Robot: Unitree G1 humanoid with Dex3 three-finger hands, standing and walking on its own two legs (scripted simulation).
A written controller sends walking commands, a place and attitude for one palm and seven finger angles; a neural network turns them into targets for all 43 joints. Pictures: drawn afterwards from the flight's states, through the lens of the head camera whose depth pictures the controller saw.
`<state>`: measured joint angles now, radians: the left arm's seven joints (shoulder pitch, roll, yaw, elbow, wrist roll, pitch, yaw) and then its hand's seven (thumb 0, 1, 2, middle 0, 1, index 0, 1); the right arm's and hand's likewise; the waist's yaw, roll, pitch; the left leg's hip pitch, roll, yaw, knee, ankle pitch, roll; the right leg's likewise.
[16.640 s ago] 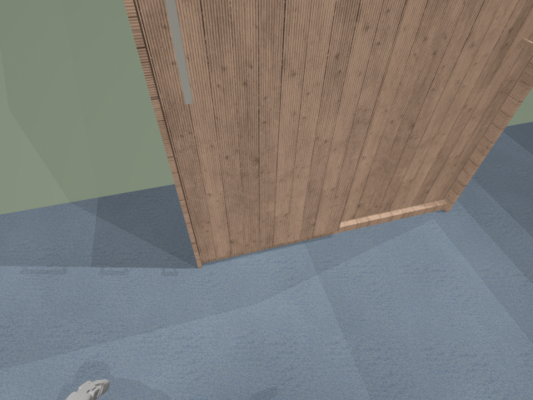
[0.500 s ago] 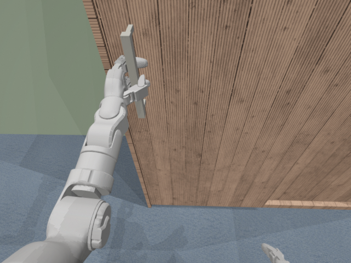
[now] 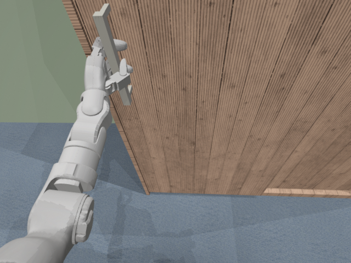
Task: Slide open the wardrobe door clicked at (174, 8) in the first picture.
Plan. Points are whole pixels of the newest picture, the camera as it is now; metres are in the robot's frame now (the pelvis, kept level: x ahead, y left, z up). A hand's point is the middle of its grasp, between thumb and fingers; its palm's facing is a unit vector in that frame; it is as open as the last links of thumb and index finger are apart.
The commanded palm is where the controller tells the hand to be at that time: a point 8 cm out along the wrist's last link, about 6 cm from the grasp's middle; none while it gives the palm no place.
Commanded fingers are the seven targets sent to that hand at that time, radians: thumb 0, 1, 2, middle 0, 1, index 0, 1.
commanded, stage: step sideways, sliding the door along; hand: left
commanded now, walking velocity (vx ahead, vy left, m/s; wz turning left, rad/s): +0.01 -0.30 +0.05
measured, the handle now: (118, 61) +0.50 +0.18 +0.19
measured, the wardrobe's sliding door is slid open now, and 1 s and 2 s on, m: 0.00 0.08 0.25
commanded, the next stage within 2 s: none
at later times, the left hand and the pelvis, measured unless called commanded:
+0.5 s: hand (134, 72) +0.46 +0.13 +0.18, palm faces +0.39 -0.92 -0.04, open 6.1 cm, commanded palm +0.43 +0.09 +0.18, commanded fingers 0.00 0.90 0.90 -0.45 -1.40 -0.45 -1.40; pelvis +0.08 -0.12 +0.00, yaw +7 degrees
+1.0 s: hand (170, 71) +0.47 +0.05 +0.18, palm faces +0.48 -0.88 +0.02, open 6.5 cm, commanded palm +0.43 -0.02 +0.18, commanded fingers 0.00 0.90 0.90 -0.45 -1.40 -0.45 -1.40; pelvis +0.18 -0.17 +0.00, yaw +9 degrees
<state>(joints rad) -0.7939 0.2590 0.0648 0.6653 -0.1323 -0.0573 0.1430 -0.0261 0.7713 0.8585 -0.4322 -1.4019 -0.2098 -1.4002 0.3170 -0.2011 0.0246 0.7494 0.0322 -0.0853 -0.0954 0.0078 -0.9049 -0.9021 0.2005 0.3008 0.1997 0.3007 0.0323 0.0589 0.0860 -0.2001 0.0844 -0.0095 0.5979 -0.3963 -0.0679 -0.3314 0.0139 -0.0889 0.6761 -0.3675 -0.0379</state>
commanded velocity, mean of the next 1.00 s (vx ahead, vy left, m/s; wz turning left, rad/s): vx -0.12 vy -0.09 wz -0.15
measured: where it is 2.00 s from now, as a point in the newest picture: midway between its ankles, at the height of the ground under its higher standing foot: outside the picture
